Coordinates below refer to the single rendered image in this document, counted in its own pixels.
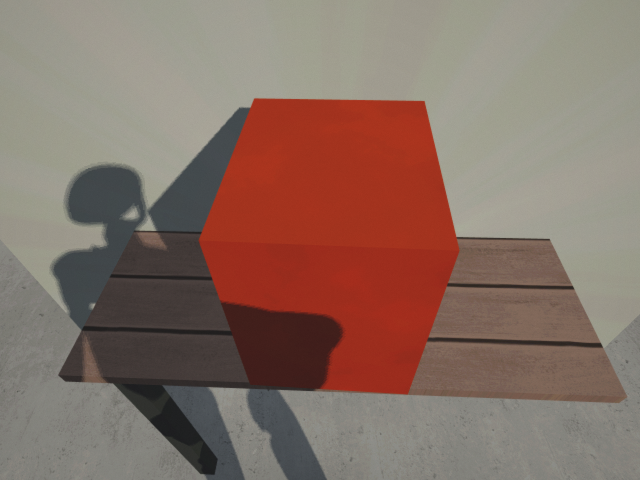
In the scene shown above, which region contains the table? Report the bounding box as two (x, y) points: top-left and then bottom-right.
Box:
(58, 231), (627, 475)

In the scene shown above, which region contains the carton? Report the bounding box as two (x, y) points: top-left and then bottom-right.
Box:
(199, 98), (460, 394)

